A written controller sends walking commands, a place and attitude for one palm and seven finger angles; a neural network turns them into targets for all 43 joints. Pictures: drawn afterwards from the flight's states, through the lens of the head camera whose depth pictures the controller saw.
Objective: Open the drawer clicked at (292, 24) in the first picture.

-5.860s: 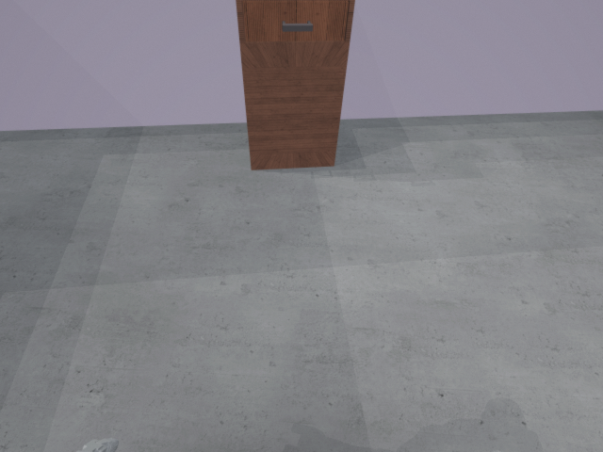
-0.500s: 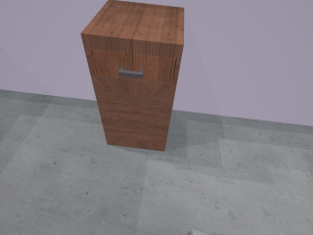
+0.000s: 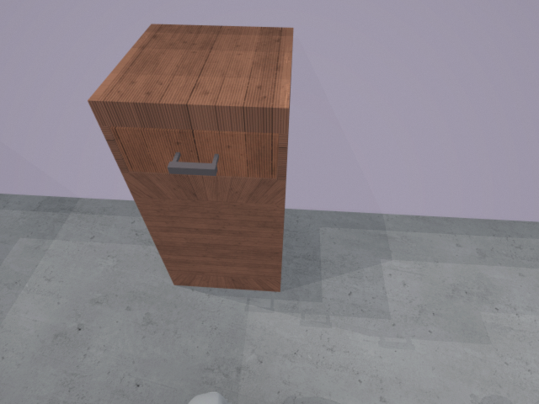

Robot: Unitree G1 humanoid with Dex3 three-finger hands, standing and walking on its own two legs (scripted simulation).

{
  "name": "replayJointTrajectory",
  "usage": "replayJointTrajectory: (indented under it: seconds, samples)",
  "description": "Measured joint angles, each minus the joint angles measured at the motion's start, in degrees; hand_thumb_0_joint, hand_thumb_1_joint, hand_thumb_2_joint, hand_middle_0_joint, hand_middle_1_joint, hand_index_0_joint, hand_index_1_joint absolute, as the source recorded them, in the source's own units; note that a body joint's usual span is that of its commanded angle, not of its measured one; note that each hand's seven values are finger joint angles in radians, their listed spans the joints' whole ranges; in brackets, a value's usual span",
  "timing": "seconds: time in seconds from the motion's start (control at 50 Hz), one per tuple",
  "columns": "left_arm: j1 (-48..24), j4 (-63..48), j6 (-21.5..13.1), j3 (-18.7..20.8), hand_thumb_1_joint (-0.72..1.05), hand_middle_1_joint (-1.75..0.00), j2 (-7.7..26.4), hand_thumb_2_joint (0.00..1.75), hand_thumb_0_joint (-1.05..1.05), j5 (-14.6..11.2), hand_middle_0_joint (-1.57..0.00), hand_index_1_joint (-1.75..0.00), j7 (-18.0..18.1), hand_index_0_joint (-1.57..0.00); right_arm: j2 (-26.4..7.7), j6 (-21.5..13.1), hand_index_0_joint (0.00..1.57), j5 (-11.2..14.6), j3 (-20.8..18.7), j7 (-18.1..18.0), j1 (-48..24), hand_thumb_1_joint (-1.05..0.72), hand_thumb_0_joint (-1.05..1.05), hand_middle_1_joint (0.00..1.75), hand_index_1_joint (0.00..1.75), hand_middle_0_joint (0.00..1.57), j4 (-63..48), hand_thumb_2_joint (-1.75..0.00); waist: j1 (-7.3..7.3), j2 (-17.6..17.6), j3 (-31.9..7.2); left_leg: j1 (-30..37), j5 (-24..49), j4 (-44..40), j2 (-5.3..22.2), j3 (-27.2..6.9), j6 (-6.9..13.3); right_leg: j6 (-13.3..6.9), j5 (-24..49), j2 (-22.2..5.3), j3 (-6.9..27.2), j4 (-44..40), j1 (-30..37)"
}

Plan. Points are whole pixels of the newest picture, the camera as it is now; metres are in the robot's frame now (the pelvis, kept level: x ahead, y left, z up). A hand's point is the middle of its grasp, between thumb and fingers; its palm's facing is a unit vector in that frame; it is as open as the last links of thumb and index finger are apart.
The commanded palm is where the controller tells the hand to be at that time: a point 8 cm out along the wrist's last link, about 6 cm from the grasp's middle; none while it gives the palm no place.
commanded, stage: take the last steps up to it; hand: left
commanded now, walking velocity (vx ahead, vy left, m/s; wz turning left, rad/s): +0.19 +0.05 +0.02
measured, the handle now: (194, 162) +0.65 +0.21 -0.05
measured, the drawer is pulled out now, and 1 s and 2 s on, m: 0.00 0.00 0.00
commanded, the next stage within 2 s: come to a stop and stand still in 0.10 s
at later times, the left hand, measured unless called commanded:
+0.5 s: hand out of the picture +0.14 +0.22 -0.18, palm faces +0.02 -0.98 -0.19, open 7.4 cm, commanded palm none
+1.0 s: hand out of the picture +0.14 +0.17 -0.15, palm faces +0.05 -0.96 -0.28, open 7.3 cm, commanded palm none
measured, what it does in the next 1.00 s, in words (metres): steps on the spot: left foot, then right foot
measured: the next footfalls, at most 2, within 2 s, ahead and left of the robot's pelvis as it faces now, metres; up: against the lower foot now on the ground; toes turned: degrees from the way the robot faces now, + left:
left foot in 0.20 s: +0.17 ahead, +0.15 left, +0.00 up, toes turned +7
right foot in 0.64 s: +0.15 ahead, -0.10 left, +0.00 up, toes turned -5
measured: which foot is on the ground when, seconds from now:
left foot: up 0.00-0.18, down 0.20-0.64, up 0.66-1.00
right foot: down 0.00-0.20, up 0.22-0.62, down 0.64-1.00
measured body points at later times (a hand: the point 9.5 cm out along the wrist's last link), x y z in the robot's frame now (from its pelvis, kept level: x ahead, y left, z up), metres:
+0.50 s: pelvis +0.11 +0.04 +0.00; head +0.14 +0.05 +0.45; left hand +0.14 +0.27 -0.16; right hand +0.16 -0.19 -0.15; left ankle +0.13 +0.15 -0.74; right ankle +0.10 -0.09 -0.70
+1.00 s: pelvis +0.08 -0.02 +0.01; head +0.11 -0.06 +0.45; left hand +0.14 +0.22 -0.12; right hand +0.12 -0.27 -0.17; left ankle +0.04 +0.16 -0.68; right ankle +0.11 -0.10 -0.74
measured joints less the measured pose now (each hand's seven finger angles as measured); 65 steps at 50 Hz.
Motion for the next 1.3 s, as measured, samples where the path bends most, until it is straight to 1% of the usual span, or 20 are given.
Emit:
replayJointTrajectory:
  seconds: [0.08, 0.16, 0.2, 0.26, 0.32, 0.42, 0.52, 0.58, 0.62, 0.64, 0.68, 0.7, 0.74, 0.82, 0.88, 0.96, 1.06, 1.14, 1.18, 1.3]
  samples:
    - [2.7, 1.6, 0.4, -0.4, 0.94, -0.30, 0.2, 0.89, -0.01, 0.2, -0.21, -0.30, -0.6, -0.20, -0.5, -0.3, 0.20, 0.0, -0.1, 0.4, -3.5, -0.93, 0.00, 0.30, 0.30, 0.19, -1.8, -0.89, 1.45, -0.4, -0.4, 0.8, 1.7, -10.5, 0.0, 0.8, -0.3, 1.1, -1.0, -0.2, 0.3, -1.8, 2.9]
    - [5.5, 2.9, 1.2, -0.3, 0.93, -0.30, 0.2, 0.89, -0.01, 0.3, -0.21, -0.30, -0.8, -0.20, -0.9, -1.0, 0.20, 0.1, 0.3, 0.8, -5.3, -0.93, 0.00, 0.30, 0.30, 0.19, -2.9, -0.89, 2.97, -1.2, -0.3, 5.6, 3.0, -19.9, -1.3, 2.0, 0.0, 2.9, -4.6, -1.1, 0.5, 0.6, 4.6]
    - [7.1, 3.4, 1.9, -0.3, 0.92, -0.30, 0.2, 0.89, 0.00, 0.2, -0.21, -0.30, -0.9, -0.20, -1.0, -1.9, 0.20, 0.0, 0.6, 0.7, -5.6, -0.92, 0.00, 0.30, 0.30, 0.19, -3.5, -0.89, 3.18, -1.6, -0.5, 8.6, 3.7, -24.0, -2.1, 2.5, 1.0, 3.4, -8.4, -1.9, 0.8, 5.6, 3.6]
    - [6.9, 4.3, 3.4, -0.3, 0.92, -0.30, 0.7, 0.89, 0.00, 0.0, -0.20, -0.30, -0.6, -0.20, 0.3, -2.5, 0.20, -0.3, 1.5, -0.3, -5.9, -0.92, 0.00, 0.30, 0.30, 0.19, -3.9, -0.89, 3.31, -3.8, 0.4, 9.4, 2.1, -22.4, -3.7, 4.1, 3.0, 2.4, -16.3, -2.5, 4.3, 22.2, -3.0]
    - [5.6, 4.6, 3.7, -0.8, 0.92, -0.30, 0.6, 0.89, 0.00, -0.4, -0.20, -0.30, -0.1, -0.20, 1.4, -2.1, 0.20, 0.1, 2.2, -1.9, -5.8, -0.93, 0.00, 0.30, 0.30, 0.19, -3.1, -0.89, 3.05, -4.3, 1.2, 12.5, 3.2, -26.6, -4.7, 4.9, 3.2, 3.2, -15.0, -2.5, 5.8, 27.7, -7.4]
    - [2.6, 2.8, 5.3, -1.1, 0.91, -0.30, 0.3, 0.89, 0.00, -0.5, -0.20, -0.30, 0.3, -0.19, 1.0, -0.3, 0.20, 0.7, 2.3, -2.8, -6.7, -0.95, -0.01, 0.30, 0.30, 0.20, -1.3, -0.89, 2.55, -4.1, 2.3, 15.5, 4.6, -31.0, -5.1, 5.4, 3.3, 4.7, -12.2, -2.6, 6.9, 25.3, -10.4]
    - [-0.5, -0.1, 6.7, -0.2, 0.91, -0.30, 1.0, 0.89, 0.00, -0.2, -0.20, -0.30, 0.5, -0.20, 0.9, 1.3, 0.20, 0.4, 1.3, -2.6, -6.9, -0.93, 0.00, 0.30, 0.30, 0.20, -1.2, -0.89, 1.81, -3.1, 3.3, 15.2, 4.0, -30.1, -3.8, 5.3, 2.2, 4.7, -12.7, -1.9, 7.2, 27.0, -12.0]
    - [-2.1, -1.6, 6.6, 0.0, 0.91, -0.30, 1.2, 0.89, 0.00, -0.3, -0.20, -0.30, 0.5, -0.20, 0.5, 1.8, 0.20, 0.1, 0.7, -2.3, -6.7, -0.92, 0.00, 0.30, 0.30, 0.20, -1.4, -0.89, 1.31, -2.0, 3.6, 14.4, 3.4, -28.7, -3.0, 5.1, 1.1, 4.2, -12.2, -1.8, 6.7, 22.4, -10.0]
    - [-2.5, -2.3, 5.8, -0.1, 0.91, -0.30, 1.3, 0.89, 0.00, -0.3, -0.20, -0.30, 0.5, -0.20, 0.0, 2.0, 0.20, 0.1, 0.3, -1.9, -6.4, -0.92, 0.00, 0.30, 0.30, 0.20, -1.4, -0.89, 1.23, -1.3, 3.4, 13.6, 2.7, -27.0, -2.5, 5.0, 0.1, 4.1, -7.2, -1.8, 6.3, 14.8, -6.8]
    - [-2.4, -2.7, 5.2, -0.2, 0.91, -0.30, 1.6, 0.89, 0.00, -0.2, -0.20, -0.30, 0.5, -0.20, -0.1, 2.1, 0.20, 0.3, 0.1, -1.7, -6.0, -0.92, 0.00, 0.30, 0.30, 0.20, -1.4, -0.89, 1.24, -1.5, 3.0, 12.9, 1.9, -25.5, -2.5, 5.2, -0.5, 3.6, -4.3, -2.1, 6.3, 10.3, -4.8]
    - [-2.9, -2.4, 4.4, -0.6, 0.91, -0.30, 0.9, 0.89, 0.00, 0.1, -0.20, -0.30, 0.8, -0.20, -1.0, 2.6, 0.20, 0.7, -0.2, -1.4, -5.9, -0.91, 0.00, 0.30, 0.30, 0.20, -1.4, -0.89, 0.87, 0.5, 3.1, 11.3, -3.5, -21.2, -2.2, 3.1, -0.7, 1.8, -5.8, -1.0, 5.6, 10.3, -4.5]
    - [-2.9, -2.5, 4.2, -0.9, 0.91, -0.30, 0.5, 0.89, 0.00, 0.1, -0.20, -0.30, 0.7, -0.20, -1.4, 3.1, 0.20, 0.7, -0.4, -1.4, -5.8, -0.91, 0.00, 0.30, 0.30, 0.20, -1.5, -0.89, 0.65, 1.1, 3.0, 10.3, -7.8, -17.9, -2.9, 1.4, -0.7, 1.0, -6.2, -0.9, 5.4, 10.4, -4.5]
    - [-3.0, -2.5, 4.0, -1.3, 0.91, -0.30, -0.1, 0.89, 0.00, 0.1, -0.20, -0.30, 0.7, -0.20, -1.9, 4.0, 0.20, 0.7, -0.5, -1.4, -5.8, -0.91, 0.00, 0.30, 0.30, 0.20, -1.4, -0.89, 0.56, 1.4, 2.7, 8.2, -11.3, -9.8, -4.7, -1.1, -0.7, 0.1, -5.6, -0.9, 5.2, 9.2, -4.0]
    - [-3.3, -2.9, 4.2, -1.4, 0.91, -0.30, -1.3, 0.89, 0.00, 0.0, -0.21, -0.30, 0.7, -0.20, -2.8, 4.5, 0.20, 0.6, -0.7, -0.9, -5.3, -0.91, 0.00, 0.30, 0.30, 0.19, -1.4, -0.89, 0.91, 1.4, 2.3, 5.6, -8.7, 1.8, -6.3, -3.0, -1.6, -0.4, -3.1, -1.2, 5.0, 5.7, -3.0]
    - [-3.2, -3.4, 4.0, -1.2, 0.91, -0.30, -1.7, 0.89, 0.00, -0.1, -0.21, -0.30, 0.7, -0.20, -3.3, 4.7, 0.20, 0.4, -0.8, -0.6, -4.7, -0.91, 0.00, 0.30, 0.30, 0.19, -1.5, -0.89, 1.52, 1.0, 2.0, 5.6, -6.7, 3.6, -6.5, -3.6, -2.3, -0.6, -1.6, -1.6, 4.8, 3.7, -2.8]
    - [-2.2, -3.6, 3.8, -0.9, 0.91, -0.30, -1.3, 0.89, 0.00, 0.1, -0.21, -0.30, 0.6, -0.20, -3.8, 4.8, 0.20, 0.3, -0.7, -0.4, -4.5, -0.91, 0.00, 0.30, 0.30, 0.19, -1.7, -0.89, 2.53, 0.2, 1.7, 7.4, -6.4, -0.7, -5.8, -3.9, -2.5, -0.5, -0.1, -2.2, 4.6, 2.0, -3.0]
    - [-0.1, -2.3, 4.3, -0.5, 0.91, -0.30, 0.0, 0.89, 0.00, 0.6, -0.21, -0.30, 0.2, -0.20, -3.9, 4.0, 0.20, 0.5, -0.2, -0.3, -5.0, -0.91, 0.00, 0.30, 0.30, 0.19, -2.4, -0.89, 3.60, -0.9, 1.2, 11.1, -7.3, -10.8, -5.0, -3.4, -1.6, 0.0, 1.4, -2.5, 4.7, 0.9, -3.7]
    - [1.4, -0.4, 5.0, -0.2, 0.91, -0.30, 1.2, 0.89, 0.00, 0.4, -0.21, -0.30, 0.1, -0.20, -3.3, 2.7, 0.20, 0.7, 0.6, -0.5, -5.1, -0.91, 0.00, 0.30, 0.30, 0.19, -2.8, -0.89, 4.06, -1.5, 0.5, 15.7, -3.7, -22.3, -5.0, -2.1, -0.6, 1.0, 1.9, -2.2, 4.7, 1.3, -4.7]
    - [2.4, 0.5, 5.5, -0.3, 0.91, -0.30, 1.3, 0.89, 0.00, 0.0, -0.21, -0.30, 0.1, -0.20, -3.4, 1.7, 0.20, 0.6, 1.1, -0.7, -4.3, -0.91, 0.00, 0.30, 0.30, 0.19, -3.1, -0.89, 3.74, -0.2, -0.6, 18.8, -1.8, -29.9, -4.0, -2.8, 0.1, 1.7, 1.3, -0.9, 3.8, 3.2, -6.1]
    - [3.1, 3.5, 5.9, -0.8, 0.91, -0.30, 2.6, 0.89, 0.00, -0.1, -0.20, -0.30, -0.1, -0.20, 0.6, 1.4, 0.20, 0.4, 3.1, -1.6, -2.5, -0.91, 0.00, 0.30, 0.30, 0.19, -0.6, -0.89, 3.96, -3.9, -1.2, 19.8, -0.6, -31.2, -6.1, -2.4, 0.1, 3.2, 0.3, -2.4, 5.4, 3.7, -5.7]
